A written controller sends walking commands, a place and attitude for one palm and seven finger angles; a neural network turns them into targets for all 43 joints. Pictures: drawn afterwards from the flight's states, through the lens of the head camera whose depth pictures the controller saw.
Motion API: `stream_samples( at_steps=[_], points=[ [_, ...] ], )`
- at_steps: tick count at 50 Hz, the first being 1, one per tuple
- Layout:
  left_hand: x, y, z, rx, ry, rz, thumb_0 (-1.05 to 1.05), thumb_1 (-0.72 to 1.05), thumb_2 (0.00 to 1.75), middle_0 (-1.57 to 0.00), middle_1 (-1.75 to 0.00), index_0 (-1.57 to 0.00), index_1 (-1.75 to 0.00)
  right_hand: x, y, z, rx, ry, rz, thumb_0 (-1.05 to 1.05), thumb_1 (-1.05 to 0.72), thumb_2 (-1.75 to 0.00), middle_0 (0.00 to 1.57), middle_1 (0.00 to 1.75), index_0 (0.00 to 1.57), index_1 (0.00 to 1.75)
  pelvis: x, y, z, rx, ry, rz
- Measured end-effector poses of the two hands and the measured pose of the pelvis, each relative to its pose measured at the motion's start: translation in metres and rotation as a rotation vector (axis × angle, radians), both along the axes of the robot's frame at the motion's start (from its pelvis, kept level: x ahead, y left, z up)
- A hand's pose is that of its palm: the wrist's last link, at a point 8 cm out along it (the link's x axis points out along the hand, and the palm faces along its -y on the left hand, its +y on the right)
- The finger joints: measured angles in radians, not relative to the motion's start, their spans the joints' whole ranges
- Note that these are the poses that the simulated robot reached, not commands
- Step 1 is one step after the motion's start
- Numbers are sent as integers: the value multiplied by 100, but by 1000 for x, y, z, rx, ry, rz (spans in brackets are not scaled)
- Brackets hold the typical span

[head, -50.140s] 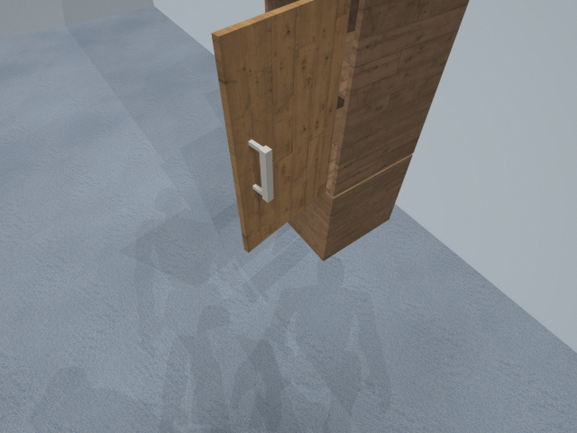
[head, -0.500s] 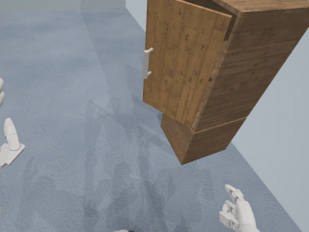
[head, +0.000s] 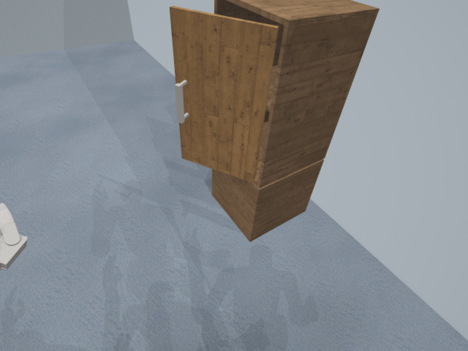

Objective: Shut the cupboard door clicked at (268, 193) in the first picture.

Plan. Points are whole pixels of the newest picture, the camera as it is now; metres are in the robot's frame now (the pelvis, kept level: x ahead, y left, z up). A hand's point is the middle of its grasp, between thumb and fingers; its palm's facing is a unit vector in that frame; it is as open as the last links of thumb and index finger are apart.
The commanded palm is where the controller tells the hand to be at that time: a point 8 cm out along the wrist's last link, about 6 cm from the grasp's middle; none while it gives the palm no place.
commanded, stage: stop stepping back and stand still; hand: left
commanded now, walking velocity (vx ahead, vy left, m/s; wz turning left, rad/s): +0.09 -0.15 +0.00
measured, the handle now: (182, 101) +0.94 +0.20 -0.04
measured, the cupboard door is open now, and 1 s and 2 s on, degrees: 32 32 32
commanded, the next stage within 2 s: let the arm hang, fingers relaxed in 0.74 s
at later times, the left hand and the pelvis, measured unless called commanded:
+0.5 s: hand (43, 237) +0.22 +0.26 +0.17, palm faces +0.45 -0.80 -0.39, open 7.4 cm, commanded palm +0.16 +0.29 +0.19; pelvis +0.01 +0.00 +0.00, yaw -3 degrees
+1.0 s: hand (97, 312) +0.21 +0.24 -0.05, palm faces +0.03 -0.91 -0.41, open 7.4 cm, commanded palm none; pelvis +0.01 +0.02 +0.00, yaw -2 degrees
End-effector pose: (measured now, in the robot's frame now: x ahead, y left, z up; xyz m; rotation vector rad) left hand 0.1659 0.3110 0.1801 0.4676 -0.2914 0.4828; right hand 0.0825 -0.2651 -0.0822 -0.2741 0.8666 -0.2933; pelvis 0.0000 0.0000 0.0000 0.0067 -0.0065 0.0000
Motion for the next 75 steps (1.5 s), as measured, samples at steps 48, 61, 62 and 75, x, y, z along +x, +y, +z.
stream_samples(
  at_steps=[48, 61, 62, 75],
  points=[
    [41, -14, -133, -140, 685, -101, 0, 90, 90, -20, -30, -20, -30, 65, 25, -20, 136, -3, 136, 1, -90, -90, 20, 30, 20, 30, 11, 15, 1, -15, 18, -37],
    [-128, -71, -318, -570, 1529, 15, -2, 100, 89, -21, -30, -21, -30, -77, 24, -35, 121, 483, -13, 1, -91, -90, 20, 30, 20, 29, -1, 8, 9, -19, -9, -25],
    [-139, -68, -318, -574, 1556, 33, -2, 100, 89, -21, -30, -21, -30, -86, 27, -36, 129, 512, -22, 1, -91, -90, 20, 30, 20, 29, -1, 8, 9, -21, -10, -25],
    [-200, -47, -304, -559, 1709, 157, 0, 92, 90, -20, -30, -20, -30, -118, 64, -53, 239, 565, -79, 1, -91, -90, 20, 30, 20, 29, -2, 18, 14, -19, -28, -45]
  ],
)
